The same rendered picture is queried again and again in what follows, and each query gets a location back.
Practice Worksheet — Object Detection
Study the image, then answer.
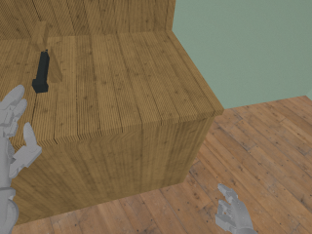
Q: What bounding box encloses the robot left forearm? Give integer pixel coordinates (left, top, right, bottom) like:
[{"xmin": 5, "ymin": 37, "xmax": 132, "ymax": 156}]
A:
[{"xmin": 0, "ymin": 187, "xmax": 20, "ymax": 234}]

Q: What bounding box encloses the left robot hand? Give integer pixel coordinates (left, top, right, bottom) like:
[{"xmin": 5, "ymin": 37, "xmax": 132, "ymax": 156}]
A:
[{"xmin": 0, "ymin": 84, "xmax": 42, "ymax": 188}]

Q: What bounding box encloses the tap lever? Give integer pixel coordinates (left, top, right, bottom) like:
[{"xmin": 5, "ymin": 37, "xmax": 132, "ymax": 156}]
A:
[{"xmin": 31, "ymin": 49, "xmax": 50, "ymax": 94}]

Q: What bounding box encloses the counter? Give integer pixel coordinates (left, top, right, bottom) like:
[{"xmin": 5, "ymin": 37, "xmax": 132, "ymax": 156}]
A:
[{"xmin": 0, "ymin": 0, "xmax": 224, "ymax": 226}]

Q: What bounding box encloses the right robot hand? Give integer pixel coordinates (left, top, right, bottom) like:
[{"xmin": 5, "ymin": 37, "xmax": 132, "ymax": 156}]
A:
[{"xmin": 214, "ymin": 183, "xmax": 254, "ymax": 234}]

